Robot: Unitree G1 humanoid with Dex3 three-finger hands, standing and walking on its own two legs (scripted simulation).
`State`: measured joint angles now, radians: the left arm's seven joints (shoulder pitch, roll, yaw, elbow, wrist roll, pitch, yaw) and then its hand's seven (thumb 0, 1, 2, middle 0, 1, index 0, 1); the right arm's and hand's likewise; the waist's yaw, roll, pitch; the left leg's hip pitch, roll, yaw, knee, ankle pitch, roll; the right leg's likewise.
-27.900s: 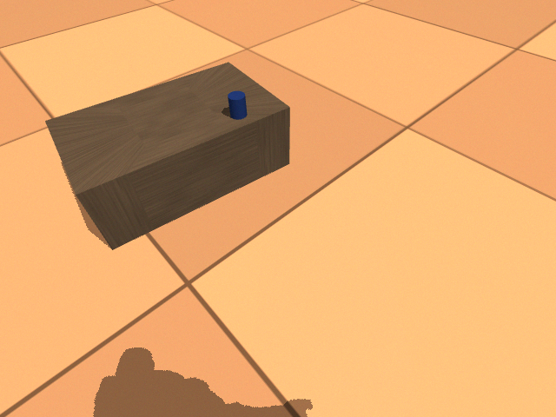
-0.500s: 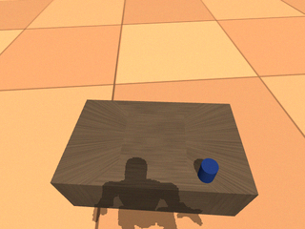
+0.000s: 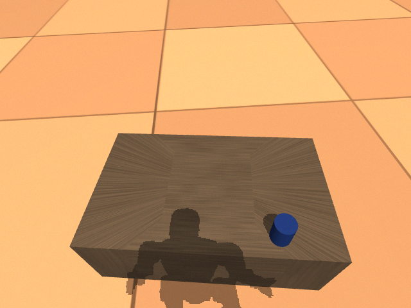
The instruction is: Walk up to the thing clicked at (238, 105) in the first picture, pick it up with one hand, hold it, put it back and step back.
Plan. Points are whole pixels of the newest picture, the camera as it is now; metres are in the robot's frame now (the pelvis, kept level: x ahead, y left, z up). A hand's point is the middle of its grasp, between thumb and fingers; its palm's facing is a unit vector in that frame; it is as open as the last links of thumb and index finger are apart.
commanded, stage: stand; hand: right
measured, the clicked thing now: (282, 230) +0.45 -0.23 -0.37
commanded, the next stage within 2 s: step back in 1.72 s
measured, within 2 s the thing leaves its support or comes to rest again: neither
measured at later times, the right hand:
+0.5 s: hand out of the picture +0.07 -0.25 -0.16, palm faces -0.03 +0.94 -0.34, open 7.4 cm
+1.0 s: hand out of the picture +0.08 -0.24 -0.16, palm faces -0.03 +0.94 -0.34, open 7.4 cm
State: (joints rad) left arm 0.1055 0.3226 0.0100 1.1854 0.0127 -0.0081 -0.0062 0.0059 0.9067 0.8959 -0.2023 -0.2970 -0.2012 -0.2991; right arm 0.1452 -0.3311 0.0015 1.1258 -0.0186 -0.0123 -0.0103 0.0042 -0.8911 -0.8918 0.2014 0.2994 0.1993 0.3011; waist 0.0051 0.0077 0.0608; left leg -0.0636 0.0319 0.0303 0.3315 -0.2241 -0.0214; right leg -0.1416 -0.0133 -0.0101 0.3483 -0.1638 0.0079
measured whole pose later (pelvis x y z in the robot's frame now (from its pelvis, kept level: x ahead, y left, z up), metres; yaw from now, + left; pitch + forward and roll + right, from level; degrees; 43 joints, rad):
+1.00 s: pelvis +0.01 +0.01 +0.00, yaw +1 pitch -2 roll +0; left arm 0.10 0.34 0.01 1.16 0.01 -0.01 -0.01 0.01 0.91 0.90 -0.20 -0.30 -0.20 -0.30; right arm 0.13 -0.34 0.00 1.13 -0.01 -0.01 0.00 0.00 -0.90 -0.89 0.20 0.30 0.20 0.30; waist 0.00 0.01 0.05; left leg -0.05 0.02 0.02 0.30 -0.22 -0.01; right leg -0.12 -0.02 -0.02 0.32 -0.16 0.02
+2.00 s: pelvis -0.04 +0.03 -0.02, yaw +1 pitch +0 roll +0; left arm 0.04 0.38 0.06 0.97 0.02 0.03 0.01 0.01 0.90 0.90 -0.20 -0.30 -0.20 -0.30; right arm 0.08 -0.41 -0.06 0.98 0.00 0.05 0.01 0.00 -0.90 -0.89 0.20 0.30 0.20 0.30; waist -0.01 -0.01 0.19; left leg -0.33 -0.03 -0.02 0.84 -0.50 0.05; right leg -0.33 -0.06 -0.01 0.54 -0.19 0.02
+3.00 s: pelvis -0.24 +0.08 -0.01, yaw -1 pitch -1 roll -2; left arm 0.16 0.41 0.10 0.81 0.02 0.08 0.00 0.01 0.91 0.90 -0.20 -0.30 -0.20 -0.30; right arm 0.16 -0.35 -0.04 0.85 -0.03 0.01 -0.01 0.01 -0.90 -0.89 0.21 0.30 0.20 0.30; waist 0.02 -0.06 0.16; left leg -0.30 0.03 -0.03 0.55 -0.24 0.01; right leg -0.47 0.14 0.19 1.24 -0.47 0.00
